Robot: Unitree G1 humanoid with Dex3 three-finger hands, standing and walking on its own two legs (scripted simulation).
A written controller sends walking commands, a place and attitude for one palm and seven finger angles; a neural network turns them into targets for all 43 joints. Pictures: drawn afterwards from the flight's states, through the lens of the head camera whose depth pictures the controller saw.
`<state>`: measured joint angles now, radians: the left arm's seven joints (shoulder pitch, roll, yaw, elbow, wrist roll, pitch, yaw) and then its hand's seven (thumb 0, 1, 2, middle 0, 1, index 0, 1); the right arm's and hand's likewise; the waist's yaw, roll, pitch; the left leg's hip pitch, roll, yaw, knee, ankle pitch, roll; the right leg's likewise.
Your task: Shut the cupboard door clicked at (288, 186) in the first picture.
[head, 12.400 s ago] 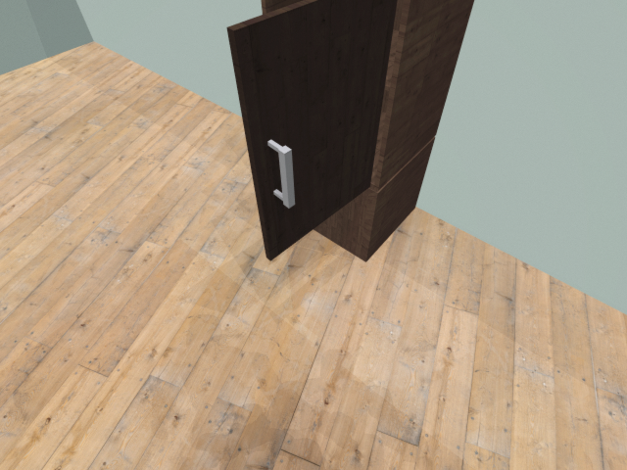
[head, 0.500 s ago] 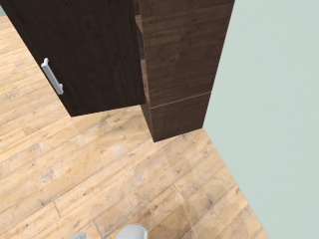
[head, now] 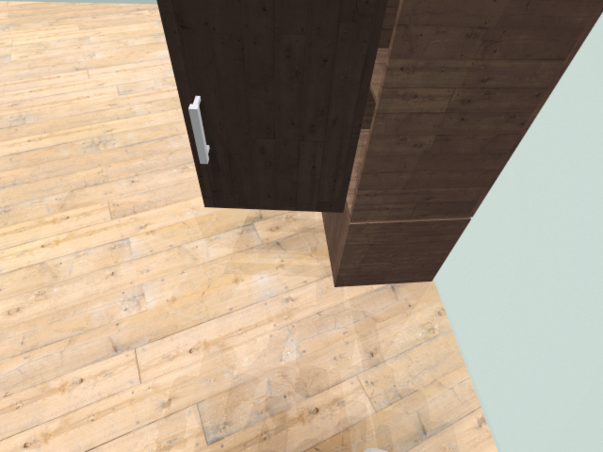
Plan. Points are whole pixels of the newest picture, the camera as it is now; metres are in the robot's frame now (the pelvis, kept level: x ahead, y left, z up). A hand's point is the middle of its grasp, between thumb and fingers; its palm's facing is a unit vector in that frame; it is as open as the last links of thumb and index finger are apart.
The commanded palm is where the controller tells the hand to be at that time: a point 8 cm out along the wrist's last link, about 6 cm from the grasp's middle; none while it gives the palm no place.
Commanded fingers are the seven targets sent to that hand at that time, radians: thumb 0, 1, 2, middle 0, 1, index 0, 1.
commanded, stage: take the last steps up to it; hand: left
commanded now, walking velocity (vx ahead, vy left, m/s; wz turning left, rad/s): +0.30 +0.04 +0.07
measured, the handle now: (201, 130) +0.76 +0.31 -0.06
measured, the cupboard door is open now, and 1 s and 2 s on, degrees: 84 84 84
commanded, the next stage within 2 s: come to a stop and stand still in 0.64 s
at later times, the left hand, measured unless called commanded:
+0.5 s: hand out of the picture +0.09 +0.15 -0.17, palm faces +0.13 -0.98 -0.16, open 7.3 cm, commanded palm none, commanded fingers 0.00 0.90 0.90 -0.20 -0.30 -0.20 -0.30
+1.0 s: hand (192, 328) +0.33 +0.23 -0.18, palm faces +0.06 -0.97 -0.24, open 7.3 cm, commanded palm none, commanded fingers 0.00 0.90 0.90 -0.20 -0.30 -0.20 -0.30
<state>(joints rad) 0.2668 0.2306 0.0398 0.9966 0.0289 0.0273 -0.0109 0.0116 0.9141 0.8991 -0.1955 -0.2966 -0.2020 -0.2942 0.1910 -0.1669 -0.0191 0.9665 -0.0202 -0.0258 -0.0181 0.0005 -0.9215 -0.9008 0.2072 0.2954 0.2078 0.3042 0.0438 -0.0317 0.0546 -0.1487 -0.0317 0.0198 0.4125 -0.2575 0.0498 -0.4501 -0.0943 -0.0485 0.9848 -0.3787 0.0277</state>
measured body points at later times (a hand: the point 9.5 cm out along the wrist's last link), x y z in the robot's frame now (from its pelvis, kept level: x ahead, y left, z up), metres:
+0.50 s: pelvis +0.14 -0.01 +0.00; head +0.17 -0.01 +0.45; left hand +0.08 +0.20 -0.16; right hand +0.19 -0.24 -0.16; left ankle +0.23 +0.14 -0.70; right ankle +0.06 -0.12 -0.74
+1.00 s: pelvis +0.27 +0.04 -0.01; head +0.29 +0.04 +0.43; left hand +0.33 +0.28 -0.16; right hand +0.31 -0.19 -0.17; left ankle +0.27 +0.13 -0.74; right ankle +0.31 -0.07 -0.74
